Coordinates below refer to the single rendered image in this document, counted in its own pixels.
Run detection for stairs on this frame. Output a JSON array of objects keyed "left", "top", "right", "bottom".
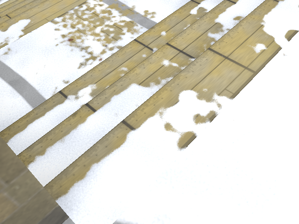
[
  {"left": 0, "top": 0, "right": 46, "bottom": 24},
  {"left": 0, "top": 0, "right": 265, "bottom": 187}
]

